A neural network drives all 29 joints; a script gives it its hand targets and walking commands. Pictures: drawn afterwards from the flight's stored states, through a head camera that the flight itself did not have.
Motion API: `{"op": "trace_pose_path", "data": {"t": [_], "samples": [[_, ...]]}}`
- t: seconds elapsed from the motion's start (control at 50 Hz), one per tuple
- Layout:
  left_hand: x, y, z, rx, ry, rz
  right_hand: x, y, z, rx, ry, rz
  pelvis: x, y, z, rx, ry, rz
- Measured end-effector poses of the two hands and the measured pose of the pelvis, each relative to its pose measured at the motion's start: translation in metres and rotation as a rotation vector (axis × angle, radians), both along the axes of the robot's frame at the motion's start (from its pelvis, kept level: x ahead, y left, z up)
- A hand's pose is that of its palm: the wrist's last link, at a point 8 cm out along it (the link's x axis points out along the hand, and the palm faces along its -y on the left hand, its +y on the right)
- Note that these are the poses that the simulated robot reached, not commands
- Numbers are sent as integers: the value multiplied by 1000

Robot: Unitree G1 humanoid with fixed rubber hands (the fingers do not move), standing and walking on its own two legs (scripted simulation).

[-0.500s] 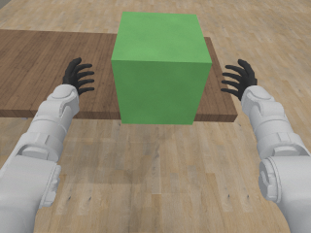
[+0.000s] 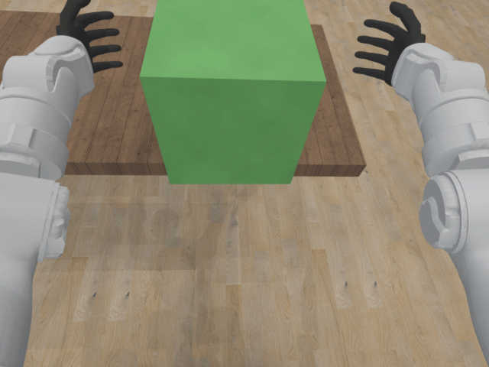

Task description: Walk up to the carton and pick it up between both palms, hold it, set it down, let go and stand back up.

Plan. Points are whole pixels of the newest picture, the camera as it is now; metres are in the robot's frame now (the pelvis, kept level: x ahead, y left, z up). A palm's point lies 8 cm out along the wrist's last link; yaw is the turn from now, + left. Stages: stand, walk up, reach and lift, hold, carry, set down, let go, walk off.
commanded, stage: reach and lift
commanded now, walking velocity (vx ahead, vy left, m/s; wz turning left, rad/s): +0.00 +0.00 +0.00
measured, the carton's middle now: (231, 88) +0.61 +0.00 +0.08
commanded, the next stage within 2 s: none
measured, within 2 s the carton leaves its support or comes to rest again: neither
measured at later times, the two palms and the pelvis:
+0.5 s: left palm (93, 52) +0.57 +0.21 +0.18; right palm (392, 56) +0.54 -0.23 +0.20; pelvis +0.02 -0.03 +0.00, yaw -1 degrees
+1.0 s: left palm (117, 71) +0.58 +0.19 +0.14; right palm (397, 93) +0.53 -0.27 +0.14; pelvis +0.01 -0.01 +0.00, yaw -5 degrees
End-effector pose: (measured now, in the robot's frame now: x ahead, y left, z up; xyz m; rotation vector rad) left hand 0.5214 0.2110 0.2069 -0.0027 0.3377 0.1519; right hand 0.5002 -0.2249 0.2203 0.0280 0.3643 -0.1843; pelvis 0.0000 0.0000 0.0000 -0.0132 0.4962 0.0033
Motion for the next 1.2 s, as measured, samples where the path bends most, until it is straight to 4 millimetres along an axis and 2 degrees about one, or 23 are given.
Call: {"op": "trace_pose_path", "data": {"t": [0.12,0.28,0.38,0.54,0.76,1.02,1.1,1.2], "samples": [[15,1,5,-18,3,15,15,-8,10,9,-8,-10,6,-9,0,6,40,-1],[34,3,4,-65,-12,36,32,-13,12,-2,-10,-4,12,-22,0,15,85,-11],[41,3,-10,-76,2,37,38,-12,1,-19,4,9,16,-29,0,18,93,-17],[49,0,-36,-70,5,16,41,-9,-28,-50,20,29,20,-33,1,21,101,-24],[60,-11,-58,-50,10,-31,40,-16,-51,-58,19,10,21,-25,0,18,123,-31],[60,-21,-72,8,30,-53,27,-47,-83,-44,25,-17,9,-9,1,21,114,-94],[62,-24,-70,8,21,-61,23,-51,-83,-60,22,-11,3,-5,1,21,101,-104],[62,-27,-67,13,20,-69,24,-47,-71,-70,0,1,-3,0,2,20,87,-111]]}}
